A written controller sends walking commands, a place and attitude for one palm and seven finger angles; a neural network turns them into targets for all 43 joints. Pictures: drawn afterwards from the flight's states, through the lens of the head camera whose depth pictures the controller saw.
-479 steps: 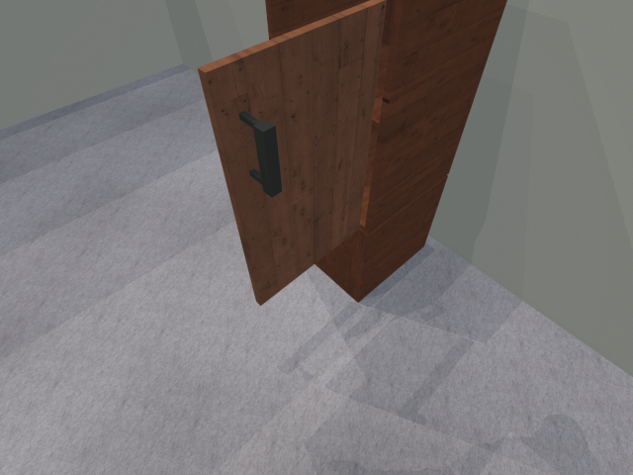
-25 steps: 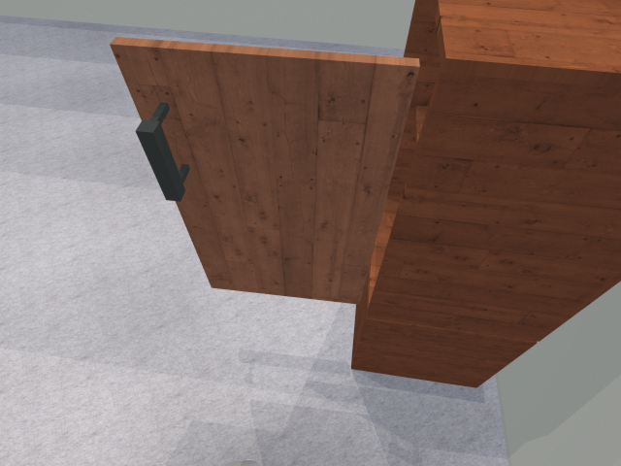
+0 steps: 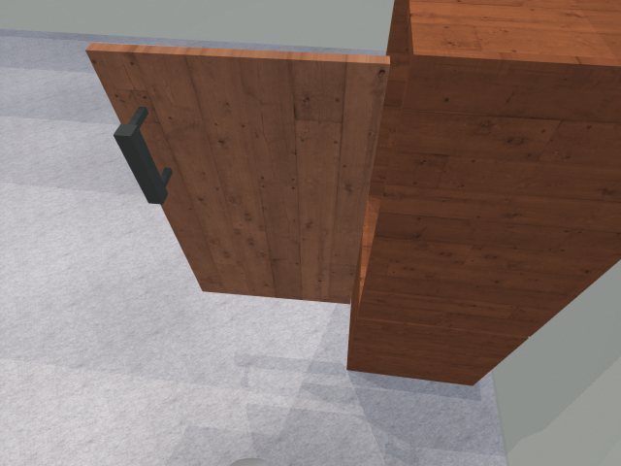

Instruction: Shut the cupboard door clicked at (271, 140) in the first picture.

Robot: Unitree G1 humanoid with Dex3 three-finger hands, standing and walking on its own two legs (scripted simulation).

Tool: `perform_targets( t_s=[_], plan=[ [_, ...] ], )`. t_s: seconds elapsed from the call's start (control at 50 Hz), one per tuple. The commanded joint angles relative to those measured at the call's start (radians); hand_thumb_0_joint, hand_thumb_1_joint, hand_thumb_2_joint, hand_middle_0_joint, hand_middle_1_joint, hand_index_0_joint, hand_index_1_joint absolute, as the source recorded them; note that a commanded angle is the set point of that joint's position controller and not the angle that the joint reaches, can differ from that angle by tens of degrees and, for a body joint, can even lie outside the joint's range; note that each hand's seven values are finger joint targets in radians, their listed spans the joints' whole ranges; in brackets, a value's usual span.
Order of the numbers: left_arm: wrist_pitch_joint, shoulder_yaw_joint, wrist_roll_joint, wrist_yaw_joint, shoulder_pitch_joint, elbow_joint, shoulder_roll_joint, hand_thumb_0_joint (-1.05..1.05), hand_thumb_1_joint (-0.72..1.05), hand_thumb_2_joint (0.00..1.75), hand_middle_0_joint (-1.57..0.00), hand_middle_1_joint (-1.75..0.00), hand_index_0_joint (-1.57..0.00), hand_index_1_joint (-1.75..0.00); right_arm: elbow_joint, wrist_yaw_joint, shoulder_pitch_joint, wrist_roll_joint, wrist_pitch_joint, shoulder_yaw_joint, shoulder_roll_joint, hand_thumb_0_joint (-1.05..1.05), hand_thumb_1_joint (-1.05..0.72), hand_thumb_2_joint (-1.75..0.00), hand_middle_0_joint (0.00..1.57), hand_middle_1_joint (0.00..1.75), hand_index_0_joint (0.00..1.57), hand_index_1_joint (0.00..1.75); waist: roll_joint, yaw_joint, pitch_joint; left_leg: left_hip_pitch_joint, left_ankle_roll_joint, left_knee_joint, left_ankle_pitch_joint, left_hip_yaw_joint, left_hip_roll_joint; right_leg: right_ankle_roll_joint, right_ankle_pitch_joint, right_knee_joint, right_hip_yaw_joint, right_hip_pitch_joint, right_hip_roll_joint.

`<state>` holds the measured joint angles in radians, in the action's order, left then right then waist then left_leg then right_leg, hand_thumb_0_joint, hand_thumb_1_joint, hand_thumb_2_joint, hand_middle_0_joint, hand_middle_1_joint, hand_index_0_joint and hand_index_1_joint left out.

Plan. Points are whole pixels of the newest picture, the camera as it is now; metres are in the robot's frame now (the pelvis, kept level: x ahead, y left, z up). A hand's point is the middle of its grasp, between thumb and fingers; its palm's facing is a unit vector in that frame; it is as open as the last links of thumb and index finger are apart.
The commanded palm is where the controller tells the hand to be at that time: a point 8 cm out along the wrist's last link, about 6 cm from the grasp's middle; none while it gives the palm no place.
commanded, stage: come to a stop and stand still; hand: left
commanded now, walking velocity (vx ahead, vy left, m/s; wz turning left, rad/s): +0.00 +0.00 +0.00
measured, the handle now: (149, 157) +0.49 +0.26 +0.12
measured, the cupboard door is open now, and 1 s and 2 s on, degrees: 92 92 92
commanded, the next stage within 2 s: look again from close up in 0.16 s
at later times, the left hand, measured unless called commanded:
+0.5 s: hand out of the picture +0.02 +0.19 -0.16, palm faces -0.04 -0.97 -0.25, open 7.3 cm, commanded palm none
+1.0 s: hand out of the picture +0.02 +0.18 -0.17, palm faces -0.03 -0.98 -0.21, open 7.3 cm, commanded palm none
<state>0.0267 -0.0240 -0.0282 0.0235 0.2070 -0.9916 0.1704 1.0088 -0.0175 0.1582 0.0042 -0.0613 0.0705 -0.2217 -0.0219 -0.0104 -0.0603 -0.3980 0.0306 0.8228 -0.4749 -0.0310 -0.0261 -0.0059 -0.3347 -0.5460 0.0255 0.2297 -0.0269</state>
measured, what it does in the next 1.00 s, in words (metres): stands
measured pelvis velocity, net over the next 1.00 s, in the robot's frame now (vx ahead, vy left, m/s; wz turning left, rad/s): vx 0.00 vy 0.00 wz -0.03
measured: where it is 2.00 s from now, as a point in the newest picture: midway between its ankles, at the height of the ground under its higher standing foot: outside the picture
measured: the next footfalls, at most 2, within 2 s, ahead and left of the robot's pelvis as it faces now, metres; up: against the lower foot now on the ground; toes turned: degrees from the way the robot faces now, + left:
none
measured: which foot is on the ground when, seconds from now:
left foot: down 0.00-1.00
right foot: down 0.00-1.00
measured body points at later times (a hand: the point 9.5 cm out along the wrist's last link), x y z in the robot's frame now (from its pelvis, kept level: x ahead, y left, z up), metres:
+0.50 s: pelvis -0.01 +0.01 +0.00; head -0.01 -0.01 +0.45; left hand +0.02 +0.24 -0.14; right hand +0.02 -0.23 -0.16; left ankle -0.01 +0.10 -0.73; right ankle -0.03 -0.13 -0.73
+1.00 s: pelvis +0.00 +0.00 +0.01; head +0.02 +0.00 +0.46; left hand +0.02 +0.23 -0.15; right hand +0.01 -0.24 -0.15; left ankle -0.01 +0.10 -0.73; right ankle -0.03 -0.13 -0.73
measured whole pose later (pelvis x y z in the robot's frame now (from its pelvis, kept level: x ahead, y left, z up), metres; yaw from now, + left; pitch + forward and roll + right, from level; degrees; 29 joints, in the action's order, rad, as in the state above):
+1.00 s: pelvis +0.00 +0.00 +0.01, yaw -2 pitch +0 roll +1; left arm -0.01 0.02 -0.01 0.03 0.26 -1.10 0.17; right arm 1.11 -0.01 0.25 0.01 0.01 -0.01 -0.19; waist 0.01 0.00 -0.04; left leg -0.18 -0.02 0.44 -0.26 -0.09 0.00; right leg -0.01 -0.30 -0.47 0.00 0.16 -0.03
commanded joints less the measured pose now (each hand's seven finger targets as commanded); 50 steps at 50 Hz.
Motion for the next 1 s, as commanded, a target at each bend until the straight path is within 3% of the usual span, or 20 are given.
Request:
perform_targets(
  t_s=[0.0, 0.02, 0.04, 0.06, 0.1, 0.14, 0.16, 0.18, 0.2, 0.22, 0.26, 0.3, 0.38, 0.46, 0.86, 0.92, 0.98],
  plan=[
    [-0.033, -0.034, 0.013, 0.011, 0.015, 0.020, 0.162, 0.00, 0.90, 0.90, -0.20, -0.30, -0.20, -0.30, -0.006, -0.005, 0.084, -0.001, 0.041, -0.016, -0.007, 0.00, -0.90, -0.90, 0.20, 0.30, 0.20, 0.30, 0.164, -0.012, 0.096, 0.171, 0.008, -0.352, 0.220, -0.015, 0.011, 0.125, 0.596, 0.067, -0.120, -0.066, -0.172],
    [-0.033, -0.028, 0.023, 0.008, 0.031, 0.018, 0.145, 0.00, 0.90, 0.90, -0.20, -0.30, -0.20, -0.30, 0.005, -0.007, 0.104, 0.003, 0.053, -0.019, -0.034, 0.00, -0.90, -0.90, 0.20, 0.30, 0.20, 0.30, 0.071, -0.009, 0.111, 0.258, -0.013, -0.430, 0.415, 0.036, -0.034, 0.077, 0.490, 0.033, -0.105, -0.024, -0.138],
    [-0.030, -0.024, 0.030, 0.006, 0.067, 0.012, 0.113, 0.00, 0.90, 0.90, -0.20, -0.30, -0.20, -0.30, 0.004, -0.012, 0.095, 0.012, 0.067, -0.018, -0.077, 0.00, -0.90, -0.90, 0.20, 0.30, 0.20, 0.30, -0.060, 0.017, 0.133, 0.280, -0.063, -0.424, 0.613, 0.151, -0.151, 0.029, 0.336, 0.027, -0.075, 0.000, -0.081],
    [-0.025, -0.019, 0.026, 0.010, 0.079, 0.007, 0.099, 0.00, 0.90, 0.90, -0.20, -0.30, -0.20, -0.30, 0.001, -0.015, 0.077, 0.012, 0.064, -0.017, -0.107, 0.00, -0.90, -0.90, 0.20, 0.30, 0.20, 0.30, -0.062, 0.029, 0.124, 0.221, -0.097, -0.426, 0.593, 0.164, -0.197, 0.013, 0.169, 0.068, -0.051, -0.050, -0.053],
    [-0.012, -0.014, 0.022, 0.006, 0.047, -0.017, 0.097, 0.00, 0.90, 0.90, -0.20, -0.30, -0.20, -0.30, 0.022, -0.022, 0.054, 0.012, 0.065, -0.025, -0.087, 0.00, -0.90, -0.90, 0.20, 0.30, 0.20, 0.30, -0.149, 0.032, 0.057, 0.154, -0.097, -0.472, 0.530, 0.159, -0.164, 0.007, 0.118, 0.080, -0.022, -0.081, -0.041],
    [-0.012, -0.013, 0.022, 0.001, 0.058, -0.037, 0.103, 0.00, 0.90, 0.90, -0.20, -0.30, -0.20, -0.30, 0.031, -0.022, 0.050, 0.010, 0.062, -0.028, -0.076, 0.00, -0.90, -0.90, 0.20, 0.30, 0.20, 0.30, -0.093, 0.036, 0.031, 0.137, -0.071, -0.496, 0.377, 0.133, -0.134, 0.012, 0.118, 0.126, -0.039, -0.086, -0.050],
    [-0.039, 0.001, 0.005, 0.050, 0.180, -0.054, 0.118, 0.00, 0.90, 0.90, -0.20, -0.30, -0.20, -0.30, -0.040, -0.015, -0.006, -0.003, 0.081, -0.024, -0.100, 0.00, -0.90, -0.90, 0.20, 0.30, 0.20, 0.30, -0.042, 0.066, 0.050, 0.211, -0.041, -0.230, 0.588, 0.044, -0.108, 0.017, 0.466, 0.142, -0.117, 0.006, -0.109],
    [-0.056, 0.003, 0.013, 0.043, 0.093, -0.015, 0.149, 0.00, 0.90, 0.90, -0.20, -0.30, -0.20, -0.30, -0.052, -0.005, 0.086, 0.004, 0.078, -0.035, -0.038, 0.00, -0.90, -0.90, 0.20, 0.30, 0.20, 0.30, -0.056, -0.016, 0.118, 0.204, -0.037, -0.276, 0.350, 0.044, -0.063, 0.059, 0.353, 0.128, -0.149, -0.023, -0.138],
    [-0.070, 0.006, 0.014, 0.034, 0.059, -0.004, 0.152, 0.00, 0.90, 0.90, -0.20, -0.30, -0.20, -0.30, -0.050, 0.002, 0.111, 0.017, 0.079, -0.046, -0.025, 0.00, -0.90, -0.90, 0.20, 0.30, 0.20, 0.30, -0.098, -0.014, 0.144, 0.223, -0.039, -0.319, 0.350, 0.037, -0.056, 0.077, 0.369, 0.100, -0.134, -0.038, -0.123],
    [-0.072, 0.007, 0.015, 0.030, 0.064, 0.003, 0.146, 0.00, 0.90, 0.90, -0.20, -0.30, -0.20, -0.30, -0.055, 0.001, 0.132, 0.015, 0.084, -0.045, -0.033, 0.00, -0.90, -0.90, 0.20, 0.30, 0.20, 0.30, -0.067, -0.019, 0.149, 0.230, -0.050, -0.328, 0.413, 0.058, -0.066, 0.070, 0.340, 0.080, -0.107, -0.035, -0.096],
    [-0.068, 0.013, 0.014, 0.026, 0.087, -0.008, 0.121, 0.00, 0.90, 0.90, -0.20, -0.30, -0.20, -0.30, -0.060, -0.004, 0.137, 0.011, 0.091, -0.047, -0.055, 0.00, -0.90, -0.90, 0.20, 0.30, 0.20, 0.30, -0.012, -0.008, 0.116, 0.227, -0.067, -0.344, 0.518, 0.077, -0.088, 0.055, 0.300, 0.071, -0.073, -0.036, -0.068],
    [-0.062, 0.018, 0.014, 0.021, 0.087, -0.015, 0.118, 0.00, 0.90, 0.90, -0.20, -0.30, -0.20, -0.30, -0.062, -0.007, 0.132, 0.010, 0.093, -0.053, -0.055, 0.00, -0.90, -0.90, 0.20, 0.30, 0.20, 0.30, 0.011, -0.002, 0.054, 0.199, -0.074, -0.376, 0.501, 0.077, -0.087, 0.052, 0.269, 0.083, -0.069, -0.023, -0.059],
    [-0.049, 0.022, 0.015, 0.016, 0.090, -0.014, 0.120, 0.00, 0.90, 0.90, -0.20, -0.30, -0.20, -0.30, -0.058, -0.002, 0.121, 0.010, 0.086, -0.056, -0.069, 0.00, -0.90, -0.90, 0.20, 0.30, 0.20, 0.30, 0.053, 0.003, -0.029, 0.155, -0.072, -0.449, 0.257, 0.082, -0.073, 0.044, 0.067, 0.133, -0.093, 0.024, -0.057],
    [-0.049, 0.023, 0.016, 0.012, 0.092, -0.015, 0.135, 0.00, 0.90, 0.90, -0.20, -0.30, -0.20, -0.30, -0.041, 0.003, 0.126, 0.012, 0.084, -0.060, -0.078, 0.00, -0.90, -0.90, 0.20, 0.30, 0.20, 0.30, 0.057, 0.002, -0.033, 0.161, -0.069, -0.480, 0.187, 0.076, -0.062, 0.046, 0.004, 0.163, -0.112, 0.040, -0.062],
    [-0.059, 0.021, 0.018, 0.013, 0.101, -0.073, 0.146, 0.00, 0.90, 0.90, -0.20, -0.30, -0.20, -0.30, 0.068, -0.006, 0.128, 0.006, 0.099, -0.067, -0.080, 0.00, -0.90, -0.90, 0.20, 0.30, 0.20, 0.30, 0.029, 0.016, 0.039, 0.246, -0.062, -0.462, 0.398, 0.042, -0.074, 0.041, 0.268, 0.162, -0.109, -0.055, -0.085],
    [-0.051, 0.014, 0.016, 0.016, 0.111, -0.071, 0.145, 0.00, 0.90, 0.90, -0.20, -0.30, -0.20, -0.30, 0.065, -0.003, 0.135, 0.007, 0.086, -0.069, -0.062, 0.00, -0.90, -0.90, 0.20, 0.30, 0.20, 0.30, 0.019, 0.021, 0.011, 0.205, -0.055, -0.441, 0.337, 0.025, -0.057, 0.053, 0.232, 0.154, -0.127, -0.051, -0.106],
    [-0.045, 0.000, 0.013, 0.016, 0.123, -0.062, 0.164, 0.00, 0.90, 0.90, -0.20, -0.30, -0.20, -0.30, 0.042, 0.000, 0.127, 0.010, 0.076, -0.062, -0.063, 0.00, -0.90, -0.90, 0.20, 0.30, 0.20, 0.30, 0.059, 0.028, 0.010, 0.176, -0.049, -0.396, 0.290, 0.004, -0.038, 0.074, 0.198, 0.158, -0.171, -0.047, -0.141]
  ],
)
